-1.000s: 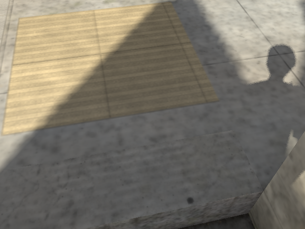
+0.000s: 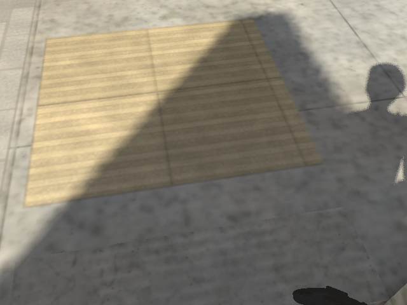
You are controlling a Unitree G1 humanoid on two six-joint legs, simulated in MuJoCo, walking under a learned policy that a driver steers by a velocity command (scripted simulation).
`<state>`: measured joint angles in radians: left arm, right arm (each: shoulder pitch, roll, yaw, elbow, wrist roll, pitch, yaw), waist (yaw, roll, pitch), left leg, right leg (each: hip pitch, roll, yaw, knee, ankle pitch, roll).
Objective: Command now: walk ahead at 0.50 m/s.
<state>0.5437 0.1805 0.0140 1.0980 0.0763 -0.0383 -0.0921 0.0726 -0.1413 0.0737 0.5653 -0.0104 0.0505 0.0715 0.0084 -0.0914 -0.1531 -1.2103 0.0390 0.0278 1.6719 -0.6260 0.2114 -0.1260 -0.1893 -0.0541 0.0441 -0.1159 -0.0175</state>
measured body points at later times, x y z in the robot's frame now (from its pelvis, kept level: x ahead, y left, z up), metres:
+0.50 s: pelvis +0.23 +0.09 +0.17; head +0.26 +0.10 +0.62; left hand +0.50 +0.23 +0.10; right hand +0.09 -0.08 +0.03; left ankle +0.07 +0.18 -0.57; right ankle +0.41 -0.02 -0.28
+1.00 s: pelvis +0.54 +0.09 +0.36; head +0.55 +0.09 +0.81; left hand +0.49 +0.29 +0.21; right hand +0.80 -0.09 +0.30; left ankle +0.74 +0.24 -0.32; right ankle +0.41 +0.01 -0.38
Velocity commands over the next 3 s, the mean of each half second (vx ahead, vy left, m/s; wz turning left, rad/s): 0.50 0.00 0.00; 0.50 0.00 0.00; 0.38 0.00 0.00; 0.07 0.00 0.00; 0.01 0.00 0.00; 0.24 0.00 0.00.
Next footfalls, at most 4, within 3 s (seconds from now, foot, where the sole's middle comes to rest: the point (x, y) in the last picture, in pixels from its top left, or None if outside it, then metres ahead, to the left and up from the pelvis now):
0.06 left None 0.11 0.18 -0.61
0.56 right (214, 271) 0.45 0.01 -0.42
1.08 left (139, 163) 0.78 0.22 -0.42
1.56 right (214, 111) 1.00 0.00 -0.42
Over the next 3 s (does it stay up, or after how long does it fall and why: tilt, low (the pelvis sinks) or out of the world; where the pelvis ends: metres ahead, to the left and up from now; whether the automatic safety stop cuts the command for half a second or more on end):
stays up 1.02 0.09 0.34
